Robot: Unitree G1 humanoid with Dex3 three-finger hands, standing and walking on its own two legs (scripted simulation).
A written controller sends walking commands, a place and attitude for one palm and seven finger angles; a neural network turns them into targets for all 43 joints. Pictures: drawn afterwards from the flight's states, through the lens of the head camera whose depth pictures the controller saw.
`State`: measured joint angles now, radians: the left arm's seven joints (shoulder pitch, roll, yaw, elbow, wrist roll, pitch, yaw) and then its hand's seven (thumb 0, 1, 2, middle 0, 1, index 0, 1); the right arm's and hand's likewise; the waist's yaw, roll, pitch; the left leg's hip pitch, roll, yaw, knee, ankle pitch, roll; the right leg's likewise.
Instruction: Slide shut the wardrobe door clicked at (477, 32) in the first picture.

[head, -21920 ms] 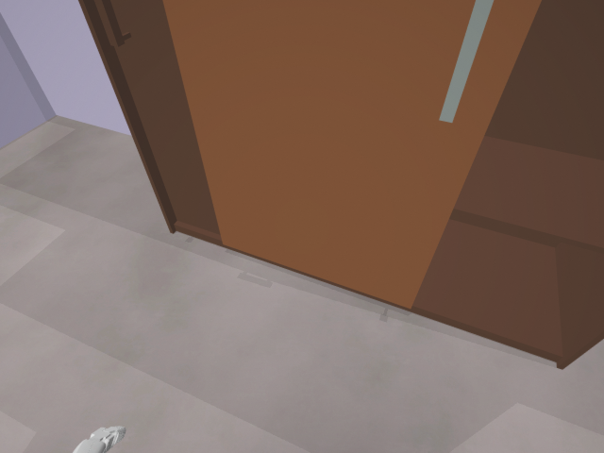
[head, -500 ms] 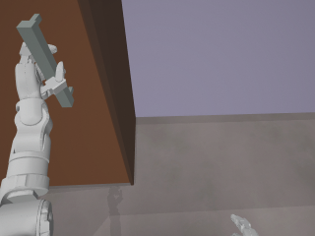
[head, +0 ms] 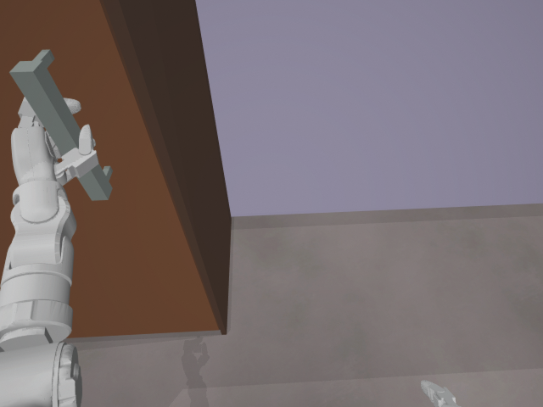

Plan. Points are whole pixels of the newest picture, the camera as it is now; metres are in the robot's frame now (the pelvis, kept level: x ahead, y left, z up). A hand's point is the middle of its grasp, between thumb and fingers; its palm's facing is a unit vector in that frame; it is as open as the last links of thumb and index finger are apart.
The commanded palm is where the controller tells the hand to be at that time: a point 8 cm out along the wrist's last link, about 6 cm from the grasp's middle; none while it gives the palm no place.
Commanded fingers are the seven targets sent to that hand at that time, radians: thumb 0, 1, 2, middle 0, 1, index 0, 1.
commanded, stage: stop walking and hold the door there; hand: left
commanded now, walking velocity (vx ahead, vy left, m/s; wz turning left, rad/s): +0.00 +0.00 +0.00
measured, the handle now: (76, 132) +0.44 +0.31 +0.18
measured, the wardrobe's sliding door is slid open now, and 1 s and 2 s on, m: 0.00 0.00 0.00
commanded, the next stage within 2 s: loosen the grip on the handle in 0.32 s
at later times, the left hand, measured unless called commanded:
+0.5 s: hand (80, 147) +0.41 +0.30 +0.18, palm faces +0.43 -0.88 -0.21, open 7.0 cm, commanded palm +0.34 +0.33 +0.18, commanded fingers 0.00 0.30 0.61 -0.45 -1.40 -0.45 -1.40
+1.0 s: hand (81, 149) +0.41 +0.30 +0.17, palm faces +0.45 -0.86 -0.23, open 13.8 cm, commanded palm +0.36 +0.34 +0.17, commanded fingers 0.00 -0.55 0.20 -0.25 -1.15 -0.25 -1.15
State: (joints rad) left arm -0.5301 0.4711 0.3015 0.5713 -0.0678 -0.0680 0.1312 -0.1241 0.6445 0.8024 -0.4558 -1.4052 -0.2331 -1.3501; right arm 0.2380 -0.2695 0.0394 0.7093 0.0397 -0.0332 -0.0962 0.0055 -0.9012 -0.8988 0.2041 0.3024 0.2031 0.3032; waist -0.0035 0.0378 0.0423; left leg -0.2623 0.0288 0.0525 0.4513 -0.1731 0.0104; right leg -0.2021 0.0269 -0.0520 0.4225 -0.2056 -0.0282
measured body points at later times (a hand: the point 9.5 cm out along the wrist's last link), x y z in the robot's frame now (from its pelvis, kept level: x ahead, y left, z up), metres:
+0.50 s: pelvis +0.01 -0.01 +0.00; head +0.02 +0.00 +0.45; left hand +0.38 +0.34 +0.19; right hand +0.16 -0.26 -0.10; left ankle +0.04 +0.11 -0.74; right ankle +0.01 -0.10 -0.74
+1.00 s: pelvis +0.00 +0.01 -0.01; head +0.02 +0.01 +0.44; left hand +0.38 +0.34 +0.19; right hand +0.10 -0.25 -0.12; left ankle +0.04 +0.11 -0.74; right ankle +0.01 -0.10 -0.74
